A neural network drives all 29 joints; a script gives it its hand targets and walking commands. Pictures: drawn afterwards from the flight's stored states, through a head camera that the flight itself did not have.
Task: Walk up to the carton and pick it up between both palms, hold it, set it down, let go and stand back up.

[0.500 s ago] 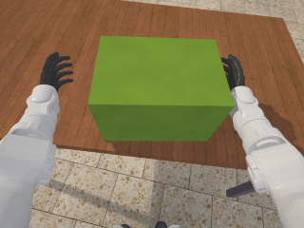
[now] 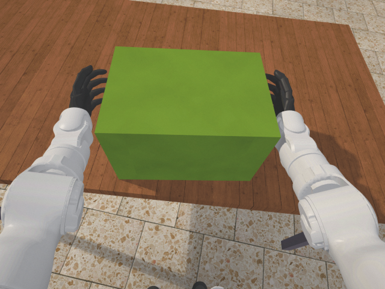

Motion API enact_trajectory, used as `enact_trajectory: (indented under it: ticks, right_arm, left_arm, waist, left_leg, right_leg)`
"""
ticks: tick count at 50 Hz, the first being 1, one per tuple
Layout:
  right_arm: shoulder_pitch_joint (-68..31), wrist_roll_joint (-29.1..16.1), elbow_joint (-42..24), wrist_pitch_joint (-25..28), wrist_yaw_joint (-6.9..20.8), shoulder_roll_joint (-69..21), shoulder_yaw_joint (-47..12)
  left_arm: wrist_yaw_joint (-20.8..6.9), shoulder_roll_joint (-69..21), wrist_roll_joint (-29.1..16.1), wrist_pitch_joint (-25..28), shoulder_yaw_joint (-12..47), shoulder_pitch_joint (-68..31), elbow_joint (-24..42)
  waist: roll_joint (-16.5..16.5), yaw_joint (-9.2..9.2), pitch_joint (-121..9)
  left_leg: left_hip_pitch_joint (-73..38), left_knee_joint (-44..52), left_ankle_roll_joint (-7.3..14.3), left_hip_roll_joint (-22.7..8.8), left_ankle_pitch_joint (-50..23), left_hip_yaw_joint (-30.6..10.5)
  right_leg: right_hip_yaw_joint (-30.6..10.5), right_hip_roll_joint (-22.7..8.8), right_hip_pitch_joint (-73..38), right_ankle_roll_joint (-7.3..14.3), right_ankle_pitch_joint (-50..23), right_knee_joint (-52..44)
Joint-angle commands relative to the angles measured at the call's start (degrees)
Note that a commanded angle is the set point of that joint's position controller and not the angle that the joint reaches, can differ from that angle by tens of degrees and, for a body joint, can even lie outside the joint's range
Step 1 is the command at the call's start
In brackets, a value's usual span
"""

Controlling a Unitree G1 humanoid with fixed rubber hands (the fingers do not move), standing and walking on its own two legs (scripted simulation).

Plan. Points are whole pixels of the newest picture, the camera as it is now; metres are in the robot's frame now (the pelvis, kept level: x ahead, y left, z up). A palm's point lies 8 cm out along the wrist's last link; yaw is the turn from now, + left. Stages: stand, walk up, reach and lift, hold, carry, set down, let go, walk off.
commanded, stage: reach and lift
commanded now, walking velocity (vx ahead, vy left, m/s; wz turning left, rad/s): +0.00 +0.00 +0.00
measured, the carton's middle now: (187, 118) +0.47 +0.02 +0.05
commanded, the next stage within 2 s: none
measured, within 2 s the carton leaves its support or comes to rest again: leaves its support in 1.72 s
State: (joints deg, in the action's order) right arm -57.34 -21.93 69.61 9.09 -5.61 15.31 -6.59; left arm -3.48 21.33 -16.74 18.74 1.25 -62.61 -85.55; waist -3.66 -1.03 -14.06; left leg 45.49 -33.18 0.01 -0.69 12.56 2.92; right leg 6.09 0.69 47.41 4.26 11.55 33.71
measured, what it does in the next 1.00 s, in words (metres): stands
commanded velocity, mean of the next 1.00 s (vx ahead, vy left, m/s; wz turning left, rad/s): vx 0.00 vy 0.00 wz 0.00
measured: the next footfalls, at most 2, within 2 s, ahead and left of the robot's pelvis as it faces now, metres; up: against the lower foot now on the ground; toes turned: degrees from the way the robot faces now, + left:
none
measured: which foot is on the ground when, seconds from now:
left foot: down 0.00-1.00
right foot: down 0.00-1.00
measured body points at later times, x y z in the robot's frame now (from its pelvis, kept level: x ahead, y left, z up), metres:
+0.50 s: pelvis +0.01 +0.02 +0.01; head +0.10 +0.03 +0.45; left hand +0.48 +0.24 +0.08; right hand +0.48 -0.16 +0.09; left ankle +0.01 +0.12 -0.72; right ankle +0.03 -0.07 -0.72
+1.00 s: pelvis +0.02 +0.03 +0.03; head +0.10 +0.05 +0.47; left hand +0.47 +0.24 +0.08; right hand +0.47 -0.16 +0.09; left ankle +0.01 +0.12 -0.72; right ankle +0.03 -0.07 -0.72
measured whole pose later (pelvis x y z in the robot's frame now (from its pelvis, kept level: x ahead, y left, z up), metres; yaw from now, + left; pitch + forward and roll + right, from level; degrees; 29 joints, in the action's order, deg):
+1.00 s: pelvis +0.02 +0.03 +0.03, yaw -1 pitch +15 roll +0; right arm -47.1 9.8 61.1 11.5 0.8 6.8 23.9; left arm -3.2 13.6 3.5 18.6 -19.5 -51.8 -74.7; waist -1.9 0.5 -5.2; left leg 25.7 -21.2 2.1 0.6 10.1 3.5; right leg 5.1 0.5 26.3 1.8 7.1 18.7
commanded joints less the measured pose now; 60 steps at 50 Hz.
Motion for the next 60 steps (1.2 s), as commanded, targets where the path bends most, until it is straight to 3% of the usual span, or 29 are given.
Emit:
enact_trajectory:
  ticks: [1,4,6,9,11,12,13,14,16,19,23,24,26,29,31,34,36,38,41,42,43,45,49,50,51,54,56,58,60]
  right_arm:
    - [-22.7,1.3,-8.7,1.7,-0.1,-2.7,0.2]
    - [-22.9,1.7,-6.8,2.1,-0.3,-1.8,1.3]
    - [-24.0,2.2,-11.2,2.5,-0.5,-2.2,1.3]
    - [-22.6,2.9,-10.6,2.2,-0.5,-3.4,1.2]
    - [-24.5,3.7,-11.4,2.1,-0.6,-2.8,2.9]
    - [-23.1,4.4,-10.7,2.1,-0.6,-1.0,3.3]
    - [-24.1,4.2,-11.2,2.1,-0.6,-2.1,2.7]
    - [-22.6,4.2,-9.1,1.9,-0.5,-2.2,2.6]
    - [-23.5,5.2,-8.4,2.0,-0.6,-3.2,2.8]
    - [-22.9,6.9,-9.1,3.1,0.3,-3.2,5.0]
    - [-23.7,7.8,-7.2,3.8,1.2,-5.4,6.1]
    - [-24.4,8.5,-7.3,3.9,1.9,-7.3,7.0]
    - [-21.7,11.5,-6.4,4.4,2.7,-7.4,9.1]
    - [-22.6,14.9,-9.2,5.0,3.2,-8.0,11.8]
    - [-22.5,16.7,-8.9,4.5,4.5,-11.8,12.5]
    - [-21.9,24.1,-9.3,4.4,7.7,-23.9,14.8]
    - [-19.7,29.3,-10.8,4.7,9.4,-30.1,15.7]
    - [-18.1,31.8,-12.1,5.3,10.5,-34.3,15.5]
    - [-15.9,33.4,-12.0,6.1,11.5,-37.1,16.7]
    - [-15.6,33.7,-11.1,5.8,11.8,-35.9,17.4]
    - [-15.6,33.6,-10.6,5.5,12.3,-36.1,17.3]
    - [-14.3,34.1,-9.8,5.0,12.6,-36.0,17.0]
    - [-14.1,35.1,-12.3,5.0,13.0,-36.1,17.7]
    - [-14.3,35.4,-12.0,4.7,13.0,-36.0,18.0]
    - [-13.3,35.8,-11.4,4.6,13.0,-35.8,18.5]
    - [-12.6,36.3,-11.9,5.2,13.3,-37.1,17.5]
    - [-13.9,35.3,-15.0,6.3,13.1,-38.0,15.6]
    - [-13.2,35.9,-14.3,6.3,12.9,-38.7,15.3]
    - [-12.6,36.4,-15.8,6.3,12.6,-39.1,14.6]
  left_arm:
    - [-0.1,8.3,1.7,2.2,-1.7,-22.0,6.2]
    - [1.0,7.8,3.0,1.8,-3.0,-23.1,7.2]
    - [1.5,7.7,3.3,2.2,-4.0,-23.7,8.9]
    - [1.6,6.0,4.5,2.2,-4.7,-22.2,9.5]
    - [2.2,5.1,3.8,1.9,-4.1,-23.7,10.8]
    - [2.4,6.2,3.6,1.4,-4.6,-23.4,10.7]
    - [2.6,6.1,3.2,1.5,-5.2,-23.8,11.1]
    - [2.5,5.7,3.1,1.2,-4.6,-22.9,9.7]
    - [1.6,4.1,3.1,1.4,-4.6,-22.8,9.5]
    - [1.5,2.0,5.4,1.9,-4.7,-21.4,9.9]
    - [1.5,-1.1,6.3,1.7,-5.0,-21.4,7.8]
    - [1.5,-3.6,6.6,2.2,-4.5,-22.9,9.4]
    - [1.3,-4.5,9.8,2.1,-6.9,-21.5,10.7]
    - [1.4,-5.5,11.3,1.7,-8.5,-21.7,13.4]
    - [1.1,-8.8,12.5,1.1,-9.7,-20.9,12.5]
    - [-2.5,-19.7,15.9,0.7,-10.4,-22.3,12.3]
    - [-5.3,-23.6,19.7,1.2,-12.9,-20.2,11.1]
    - [-6.6,-26.3,20.9,1.9,-12.4,-19.3,10.7]
    - [-6.2,-30.6,21.7,2.1,-10.9,-18.8,13.9]
    - [-5.8,-29.8,22.1,1.8,-11.2,-19.0,13.8]
    - [-5.6,-29.7,22.7,1.3,-12.2,-19.2,13.9]
    - [-5.6,-29.8,23.8,0.2,-12.5,-16.7,13.9]
    - [-5.8,-31.0,24.0,-1.1,-12.9,-15.5,14.9]
    - [-5.6,-30.9,23.9,-1.4,-13.0,-15.6,15.2]
    - [-5.4,-31.3,24.5,-1.5,-13.2,-15.6,16.3]
    - [-4.8,-32.5,23.7,-1.4,-11.7,-15.5,18.6]
    - [-4.7,-32.7,22.7,-0.6,-10.8,-15.5,21.1]
    - [-4.8,-32.5,23.2,-0.6,-10.7,-14.8,20.6]
    - [-5.6,-32.5,24.0,-1.4,-11.8,-13.0,20.0]
  waist:
    - [1.3,5.0,-35.6]
    - [3.1,5.45,-35.3]
    - [2.0,5.57,-38.3]
    - [3.0,6.1,-38.9]
    - [3.7,5.51,-39.4]
    - [3.1,4.78,-40.5]
    - [1.9,5.55,-38.4]
    - [1.5,4.29,-37.1]
    - [0.9,4.09,-36.6]
    - [3.9,4.33,-38.0]
    - [4.8,5.08,-34.1]
    - [4.7,4.52,-34.4]
    - [6.8,4.31,-34.3]
    - [5.5,3.86,-36.5]
    - [4.5,4.48,-32.2]
    - [3.1,3.29,-29.0]
    - [0.9,4.28,-26.4]
    - [1.1,3.23,-24.7]
    - [5.5,2.95,-26.7]
    - [5.8,2.58,-24.2]
    - [5.5,3.71,-22.9]
    - [5.6,4.14,-19.9]
    - [6.4,4.65,-18.5]
    - [6.3,3.88,-18.8]
    - [6.2,4.56,-18.3]
    - [5.9,3.71,-20.8]
    - [4.5,4.33,-22.7]
    - [4.6,4.34,-21.4]
    - [1.7,4.71,-20.2]
  left_leg:
    - [3.1,4.8,1.5,2.0,-10.5,-0.5]
    - [-4.0,3.3,-0.1,1.5,-16.0,-0.9]
    - [-4.4,3.3,0.1,1.4,-17.0,-0.4]
    - [-3.5,4.0,0.5,1.4,-16.1,-0.1]
    - [-6.8,3.3,-0.7,0.9,-18.6,-0.5]
    - [-8.5,2.8,-0.7,0.7,-20.5,-0.5]
    - [-8.0,2.6,-0.4,0.8,-20.6,-0.6]
    - [-7.5,3.0,-0.3,0.8,-21.0,-0.6]
    - [-6.4,3.1,0.1,0.7,-19.4,-0.7]
    - [-11.9,3.1,-0.8,0.2,-23.6,-0.8]
    - [-14.3,2.8,-1.2,0.0,-25.2,-1.2]
    - [-15.8,3.0,-1.4,-0.3,-23.7,-1.4]
    - [-19.6,3.1,-2.1,-0.4,-27.0,-1.4]
    - [-21.4,4.0,-1.7,-0.7,-28.1,-1.4]
    - [-20.6,5.5,-1.0,-0.3,-24.5,-0.7]
    - [-20.8,7.9,-0.2,-0.5,-22.9,-0.5]
    - [-16.6,10.5,1.3,0.1,-18.3,0.3]
    - [-15.6,12.8,1.8,0.2,-17.1,0.7]
    - [-20.0,12.7,0.9,-0.3,-21.2,0.4]
    - [-22.9,12.5,0.4,-0.6,-22.1,0.1]
    - [-23.4,12.1,0.4,-0.7,-22.7,0.6]
    - [-24.6,12.4,0.3,-1.0,-21.7,0.7]
    - [-25.4,12.4,0.5,-1.2,-22.8,1.1]
    - [-26.0,12.2,0.2,-0.9,-22.5,0.6]
    - [-27.1,12.1,0.3,-1.1,-22.7,0.8]
    - [-29.5,10.6,-0.3,-1.1,-29.8,0.6]
    - [-30.0,9.6,-0.2,-1.2,-32.3,0.6]
    - [-27.1,10.0,0.3,-1.0,-30.9,0.5]
    - [-26.1,10.7,1.0,-0.7,-31.6,0.5]
  right_leg:
    - [-9.7,-5.2,-45.4,-6.0,-19.6,0.2]
    - [-8.7,-3.7,-41.0,-5.3,-19.9,-0.4]
    - [-8.3,-3.6,-41.9,-5.7,-21.1,-0.9]
    - [-8.8,-4.2,-44.2,-5.5,-20.8,-0.9]
    - [-8.0,-3.3,-40.2,-4.8,-21.2,-1.2]
    - [-7.7,-3.0,-40.1,-4.7,-22.0,-1.5]
    - [-8.0,-3.2,-39.6,-4.9,-22.6,-1.4]
    - [-7.9,-3.2,-41.1,-5.1,-24.3,-1.6]
    - [-8.4,-4.0,-42.2,-5.2,-24.6,-1.0]
    - [-7.0,-3.3,-39.5,-4.3,-24.0,-2.4]
    - [-6.5,-2.9,-36.3,-3.7,-22.4,-3.5]
    - [-6.0,-2.8,-34.3,-3.4,-19.6,-4.3]
    - [-5.4,-2.6,-33.4,-2.5,-19.6,-5.4]
    - [-5.1,-2.2,-36.0,-2.7,-21.6,-6.6]
    - [-5.3,-2.8,-36.2,-2.8,-17.2,-7.6]
    - [-5.3,-3.4,-39.8,-2.7,-18.0,-9.5]
    - [-5.3,-4.0,-47.5,-3.7,-21.3,-9.4]
    - [-5.6,-4.6,-52.2,-4.1,-24.1,-9.4]
    - [-4.6,-4.0,-49.2,-3.4,-23.1,-10.4]
    - [-4.2,-3.7,-46.8,-3.2,-20.4,-11.2]
    - [-3.9,-3.3,-44.9,-3.0,-19.6,-11.8]
    - [-3.8,-3.1,-45.5,-2.8,-17.7,-12.7]
    - [-3.6,-2.8,-44.6,-2.9,-16.9,-12.6]
    - [-3.5,-2.9,-44.3,-2.7,-16.5,-12.7]
    - [-3.2,-2.7,-43.5,-2.8,-15.6,-13.1]
    - [-2.9,-2.1,-42.9,-3.1,-20.4,-12.5]
    - [-2.8,-1.9,-44.4,-3.4,-23.2,-11.7]
    - [-3.7,-2.6,-48.1,-3.5,-27.1,-10.9]
    - [-4.1,-2.6,-50.7,-4.2,-30.8,-10.6]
